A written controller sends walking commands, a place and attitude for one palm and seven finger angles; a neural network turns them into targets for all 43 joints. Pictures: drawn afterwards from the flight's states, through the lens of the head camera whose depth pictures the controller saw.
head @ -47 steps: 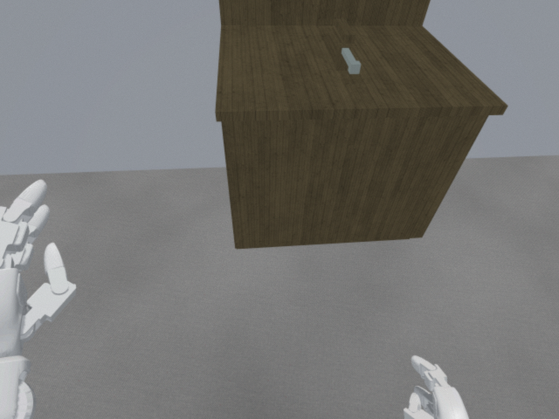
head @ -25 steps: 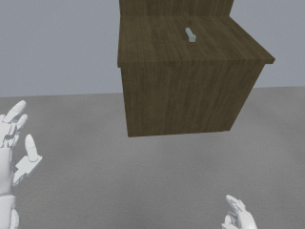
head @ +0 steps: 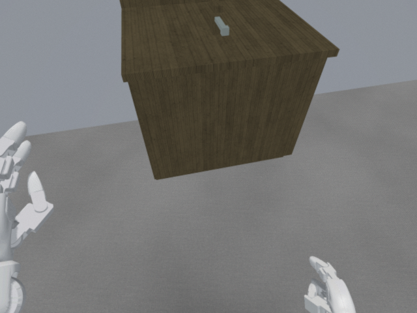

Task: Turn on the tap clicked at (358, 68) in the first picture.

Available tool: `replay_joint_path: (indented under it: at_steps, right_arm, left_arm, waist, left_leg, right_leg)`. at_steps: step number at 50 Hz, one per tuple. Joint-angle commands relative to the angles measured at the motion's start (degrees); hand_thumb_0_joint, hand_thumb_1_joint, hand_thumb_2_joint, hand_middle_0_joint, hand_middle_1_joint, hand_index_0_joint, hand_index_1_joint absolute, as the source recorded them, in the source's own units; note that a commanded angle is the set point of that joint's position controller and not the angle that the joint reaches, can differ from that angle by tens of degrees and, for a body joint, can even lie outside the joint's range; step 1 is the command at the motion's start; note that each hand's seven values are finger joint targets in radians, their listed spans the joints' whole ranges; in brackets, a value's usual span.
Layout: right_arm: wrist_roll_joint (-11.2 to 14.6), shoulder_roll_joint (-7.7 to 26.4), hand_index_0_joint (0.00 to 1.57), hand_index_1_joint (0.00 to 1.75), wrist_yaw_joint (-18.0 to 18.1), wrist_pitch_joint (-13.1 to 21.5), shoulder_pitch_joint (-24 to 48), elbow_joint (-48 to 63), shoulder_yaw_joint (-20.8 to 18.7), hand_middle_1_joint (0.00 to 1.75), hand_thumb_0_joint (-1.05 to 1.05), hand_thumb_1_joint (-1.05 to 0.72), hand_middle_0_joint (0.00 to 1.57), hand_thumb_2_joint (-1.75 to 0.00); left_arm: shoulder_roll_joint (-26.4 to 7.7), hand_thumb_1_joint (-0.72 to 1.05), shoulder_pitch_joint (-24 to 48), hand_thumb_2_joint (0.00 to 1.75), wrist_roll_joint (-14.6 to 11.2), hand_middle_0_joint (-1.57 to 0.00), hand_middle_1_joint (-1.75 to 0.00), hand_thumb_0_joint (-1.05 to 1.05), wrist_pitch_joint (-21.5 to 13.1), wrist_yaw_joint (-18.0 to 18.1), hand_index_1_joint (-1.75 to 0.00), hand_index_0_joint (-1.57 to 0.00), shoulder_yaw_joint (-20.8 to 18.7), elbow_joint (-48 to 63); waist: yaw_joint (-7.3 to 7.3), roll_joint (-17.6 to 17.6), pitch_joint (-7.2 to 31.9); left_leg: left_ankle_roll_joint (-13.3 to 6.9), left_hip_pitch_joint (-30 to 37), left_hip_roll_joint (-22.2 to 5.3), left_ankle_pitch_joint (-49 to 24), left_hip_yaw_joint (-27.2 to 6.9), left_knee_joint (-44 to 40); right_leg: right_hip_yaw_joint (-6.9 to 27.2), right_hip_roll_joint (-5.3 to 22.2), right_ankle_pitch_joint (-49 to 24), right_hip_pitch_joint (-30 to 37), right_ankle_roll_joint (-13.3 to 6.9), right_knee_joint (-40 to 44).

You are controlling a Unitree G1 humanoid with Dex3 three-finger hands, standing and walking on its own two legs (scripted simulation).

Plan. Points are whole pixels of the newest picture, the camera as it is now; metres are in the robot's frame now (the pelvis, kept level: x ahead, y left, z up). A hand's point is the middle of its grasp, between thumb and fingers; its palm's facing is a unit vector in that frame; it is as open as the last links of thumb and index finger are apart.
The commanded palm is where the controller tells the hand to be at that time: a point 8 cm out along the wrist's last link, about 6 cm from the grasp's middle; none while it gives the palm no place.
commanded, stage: walk to a spot facing it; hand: left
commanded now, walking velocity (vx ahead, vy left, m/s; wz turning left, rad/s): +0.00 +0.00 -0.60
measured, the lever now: (224, 30) +1.05 +0.02 +0.08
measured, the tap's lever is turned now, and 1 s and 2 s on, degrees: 0 0 0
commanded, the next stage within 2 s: turn to face it in 1.70 s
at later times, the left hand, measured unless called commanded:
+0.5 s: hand (138, 182) +0.25 +0.12 +0.20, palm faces +0.12 -0.87 -0.48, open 7.4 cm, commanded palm +0.22 +0.19 +0.20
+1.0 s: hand (237, 144) +0.34 -0.02 +0.19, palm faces -0.05 -0.87 -0.50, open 7.4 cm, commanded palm +0.30 +0.05 +0.20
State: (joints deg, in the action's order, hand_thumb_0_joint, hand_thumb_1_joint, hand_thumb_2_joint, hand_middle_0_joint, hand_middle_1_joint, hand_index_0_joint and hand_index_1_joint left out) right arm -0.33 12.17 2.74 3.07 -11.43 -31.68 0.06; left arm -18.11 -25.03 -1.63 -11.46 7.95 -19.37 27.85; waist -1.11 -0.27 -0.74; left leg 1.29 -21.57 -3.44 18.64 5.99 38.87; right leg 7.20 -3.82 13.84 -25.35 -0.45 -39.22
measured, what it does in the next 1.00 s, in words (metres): steps to the right, turning right: left foot, then right foot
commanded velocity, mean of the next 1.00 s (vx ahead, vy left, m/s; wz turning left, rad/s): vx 0.26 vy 0.00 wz -0.45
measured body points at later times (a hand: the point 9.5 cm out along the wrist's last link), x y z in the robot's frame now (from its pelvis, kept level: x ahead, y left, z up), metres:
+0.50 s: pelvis -0.02 -0.04 +0.01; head +0.00 -0.07 +0.46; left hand +0.24 +0.17 +0.22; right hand +0.07 -0.30 -0.09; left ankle +0.00 +0.13 -0.64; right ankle +0.03 -0.10 -0.72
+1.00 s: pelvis +0.02 -0.10 -0.01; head +0.02 -0.12 +0.44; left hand +0.33 +0.03 +0.22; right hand +0.03 -0.35 -0.12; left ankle +0.04 +0.11 -0.71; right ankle +0.03 -0.23 -0.72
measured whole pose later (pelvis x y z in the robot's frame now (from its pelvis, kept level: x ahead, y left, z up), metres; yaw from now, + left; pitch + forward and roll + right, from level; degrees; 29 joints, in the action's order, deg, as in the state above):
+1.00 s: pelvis +0.02 -0.10 -0.01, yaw -32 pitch -1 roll +0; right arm -0.2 8.2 2.4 5.5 -16.3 -34.8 1.8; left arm -24.2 -22.7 0.5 -13.3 7.7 -22.5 26.5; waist -0.4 2.6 -2.0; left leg 3.1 -11.2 -14.7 26.9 8.0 45.1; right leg -8.4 3.1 14.0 -24.6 -1.5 -39.8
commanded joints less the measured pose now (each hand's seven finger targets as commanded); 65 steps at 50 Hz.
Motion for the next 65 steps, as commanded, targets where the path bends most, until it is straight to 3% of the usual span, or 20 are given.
replay_joint_path:
  at_steps: [1,7,12,13,15,16,20,32,34,35,37,42,47,48,49,50,51,56,62,65]
  right_arm:
    - [0.18,5.3,0.2,0.3,0.44,1.75,4.14,8.77,-2.35,0.3,0.0,-0.9,0.2,-0.9]
    - [0.85,5.64,0.2,0.3,1.04,2.42,3.41,9.42,-2.37,0.3,0.0,-0.9,0.2,-0.9]
    - [0.9,7.0,0.2,0.3,-1.12,4.69,1.92,8.58,-2.54,0.3,0.0,-0.9,0.2,-0.9]
    - [0.92,7.14,0.2,0.3,-1.36,4.56,2.18,8.82,-2.57,0.3,0.0,-0.9,0.2,-0.9]
    - [0.92,5.73,0.2,0.3,-1.12,4.44,4.53,10.54,-2.88,0.3,0.0,-0.9,0.2,-0.9]
    - [0.48,6.02,0.2,0.3,-1.17,4.01,5.24,9.8,-3.0,0.3,0.0,-0.9,0.2,-0.9]
    - [-0.27,4.71,0.2,0.3,-1.7,0.46,4.01,6.87,-1.34,0.3,0.0,-0.9,0.2,-0.9]
    - [0.59,5.57,0.2,0.3,-0.59,1.84,3.74,6.69,-1.5,0.3,0.0,-0.9,0.2,-0.9]
    - [0.36,6.71,0.2,0.3,0.49,2.39,2.33,6.95,-1.98,0.3,0.0,-0.9,0.2,-0.9]
    - [0.1,8.06,0.2,0.3,0.8,2.59,2.76,7.29,-2.48,0.3,0.0,-0.9,0.2,-0.9]
    - [0.57,6.37,0.2,0.3,0.77,3.69,3.81,6.4,-2.82,0.3,0.0,-0.9,0.2,-0.9]
    - [0.36,6.37,0.2,0.3,0.72,5.05,2.89,4.9,-2.54,0.3,0.0,-0.9,0.2,-0.9]
    - [0.23,5.95,0.2,0.3,0.85,5.13,2.39,4.52,-2.43,0.3,0.0,-0.9,0.2,-0.9]
    - [0.86,5.04,0.2,0.3,0.71,5.01,2.44,4.96,-2.41,0.3,0.0,-0.9,0.2,-0.9]
    - [1.01,4.06,0.2,0.3,0.3,4.56,3.78,5.93,-2.49,0.3,0.0,-0.9,0.2,-0.9]
    - [0.53,4.8,0.2,0.3,-0.02,4.74,6.11,6.37,-2.24,0.3,0.0,-0.9,0.2,-0.9]
    - [0.41,5.25,0.2,0.3,-0.36,4.38,5.21,4.72,-2.73,0.3,0.0,-0.9,0.2,-0.9]
    - [0.55,4.43,0.2,0.3,-0.28,0.81,6.61,4.33,-1.93,0.3,0.0,-0.9,0.2,-0.9]
    - [-0.03,4.16,0.2,0.3,1.83,1.77,3.66,4.7,-2.26,0.3,0.0,-0.9,0.2,-0.9]
    - [0.34,6.44,0.2,0.3,2.99,2.45,2.41,5.63,-3.23,0.3,0.0,-0.9,0.2,-0.9]
  left_arm:
    - [-12.09,0.9,2.46,0.9,-0.36,-0.2,-0.3,0.0,-4.33,1.69,-0.3,-0.2,-9.26,12.73]
    - [-10.31,0.9,1.48,0.9,-0.74,-0.2,-0.3,0.0,-4.16,1.02,-0.3,-0.2,-7.75,11.98]
    - [-9.4,0.9,7.38,0.9,0.34,-0.2,-0.3,0.0,-4.0,0.61,-0.3,-0.2,-4.34,12.34]
    - [-10.06,0.9,7.92,0.9,0.78,-0.2,-0.3,0.0,-3.58,0.54,-0.3,-0.2,-4.41,11.01]
    - [-14.53,0.9,6.78,0.9,0.02,-0.2,-0.3,0.0,-3.29,1.57,-0.3,-0.2,-8.6,9.7]
    - [-14.67,0.9,5.18,0.9,-0.49,-0.2,-0.3,0.0,-3.09,2.06,-0.3,-0.2,-8.9,11.55]
    - [-14.3,0.9,-1.81,0.9,-0.85,-0.2,-0.3,0.0,-5.62,1.58,-0.3,-0.2,-10.61,12.78]
    - [-11.39,0.9,4.7,0.9,0.03,-0.2,-0.3,0.0,-5.91,1.29,-0.3,-0.2,-4.8,6.61]
    - [-11.21,0.9,6.6,0.9,-0.03,-0.2,-0.3,0.0,-6.43,0.55,-0.3,-0.2,-4.44,8.39]
    - [-10.65,0.9,8.45,0.9,0.02,-0.2,-0.3,0.0,-6.89,0.21,-0.3,-0.2,-4.38,10.16]
    - [-15.09,0.9,9.58,0.9,1.94,-0.2,-0.3,0.0,-7.8,0.46,-0.3,-0.2,-8.08,12.54]
    - [-11.45,0.9,4.98,0.9,1.93,-0.2,-0.3,0.0,-6.32,0.8,-0.3,-0.2,-5.86,10.17]
    - [-12.75,0.9,8.3,0.9,2.0,-0.2,-0.3,0.0,-5.02,0.64,-0.3,-0.2,-7.1,8.11]
    - [-12.25,0.9,6.93,0.9,1.9,-0.2,-0.3,0.0,-4.24,0.7,-0.3,-0.2,-6.24,7.11]
    - [-15.94,0.9,7.09,0.9,2.07,-0.2,-0.3,0.0,-4.14,1.28,-0.3,-0.2,-9.53,8.4]
    - [-18.74,0.9,6.81,0.9,1.01,-0.2,-0.3,0.0,-4.84,1.79,-0.3,-0.2,-13.65,10.83]
    - [-17.83,0.9,4.25,0.9,0.34,-0.2,-0.3,0.0,-5.19,1.06,-0.3,-0.2,-13.16,12.0]
    - [-16.32,0.9,-3.36,0.9,-0.09,-0.2,-0.3,0.0,-6.01,1.51,-0.3,-0.2,-14.71,18.33]
    - [-12.62,0.9,-1.48,0.9,-0.09,-0.2,-0.3,0.0,-5.15,3.1,-0.3,-0.2,-10.48,12.87]
    - [-10.81,0.9,2.97,0.9,0.36,-0.2,-0.3,0.0,-5.12,2.53,-0.3,-0.2,-7.25,10.78]
  waist:
    - [0.34,-3.53,8.18]
    - [-0.3,13.54,6.59]
    - [-0.12,10.07,4.85]
    - [-0.2,4.67,3.51]
    - [-1.48,-19.37,5.3]
    - [-1.55,-14.84,4.14]
    - [0.49,-4.35,10.01]
    - [0.49,-7.38,9.31]
    - [1.82,0.21,7.06]
    - [1.86,11.87,4.97]
    - [1.17,14.65,3.53]
    - [1.03,11.37,-3.11]
    - [0.26,10.57,4.4]
    - [-0.29,2.04,7.18]
    - [-0.15,-13.8,9.69]
    - [-1.05,-15.0,10.73]
    - [-0.96,-9.73,9.82]
    - [1.41,-7.01,7.96]
    - [1.48,-4.12,6.28]
    - [2.48,5.27,2.5]
  left_leg:
    - [-0.84,7.82,-2.74,2.83,-4.41,-6.69]
    - [-9.27,5.72,-21.01,-5.01,-13.42,-18.87]
    - [-2.87,5.23,-16.42,-16.77,1.01,-6.06]
    - [-1.32,1.76,-13.31,-9.22,2.09,0.36]
    - [2.83,-11.4,1.14,18.54,1.4,25.09]
    - [2.76,-12.87,0.39,15.49,-6.09,31.5]
    - [3.55,-15.43,-0.89,4.44,-7.47,30.02]
    - [-1.17,10.19,2.62,5.42,-0.47,-10.53]
    - [-5.38,26.18,-5.38,8.58,-7.52,-21.29]
    - [-9.85,31.04,-16.74,15.37,-22.63,-26.26]
    - [-14.36,20.62,-24.49,15.8,-25.94,-29.22]
    - [-9.9,9.92,-18.86,1.94,-6.37,-23.94]
    - [-5.37,4.35,-12.22,-14.42,6.64,-1.06]
    - [-4.13,-1.89,-8.56,-13.44,7.85,12.73]
    - [-1.95,-16.45,-2.15,3.55,7.0,30.11]
    - [-1.62,-21.13,-2.23,14.0,-1.87,37.77]
    - [-1.31,-18.82,-4.09,13.53,-6.47,38.71]
    - [-0.09,-10.73,-7.08,5.6,-5.02,20.97]
    - [-1.23,6.71,-0.55,-2.89,4.76,-5.39]
    - [-5.1,13.32,-5.51,4.2,-4.75,-15.57]
  right_leg:
    - [12.85,8.22,-0.31,-1.56,-3.3,11.41]
    - [-4.9,2.49,14.2,-4.35,2.85,-18.49]
    - [-11.19,3.75,6.39,7.51,2.84,-0.68]
    - [-6.93,5.18,0.61,9.45,0.91,5.9]
    - [28.43,20.69,-9.22,10.44,-8.75,20.75]
    - [34.09,21.56,1.52,9.21,-9.25,24.86]
    - [18.9,15.55,-1.2,17.42,-9.94,20.07]
    - [19.21,9.54,18.14,3.23,-8.52,23.44]
    - [12.33,3.44,17.18,-11.31,-3.43,12.28]
    - [3.9,-2.11,16.3,-21.25,-0.49,-1.2]
    - [-5.84,3.39,11.8,-21.48,1.15,-28.9]
    - [-11.21,8.82,8.06,-15.44,1.3,-21.6]
    - [-22.49,0.64,2.42,17.59,0.65,6.16]
    - [-15.15,4.22,2.29,25.57,-2.26,9.42]
    - [12.02,17.73,-0.52,32.87,-9.86,14.76]
    - [26.49,26.25,0.5,30.12,-14.36,20.27]
    - [26.28,26.14,13.5,24.12,-14.01,22.69]
    - [5.6,23.07,6.3,12.51,-11.45,22.62]
    - [-3.04,17.84,15.49,8.72,-7.13,19.99]
    - [-7.05,11.96,15.04,2.88,-2.82,6.61]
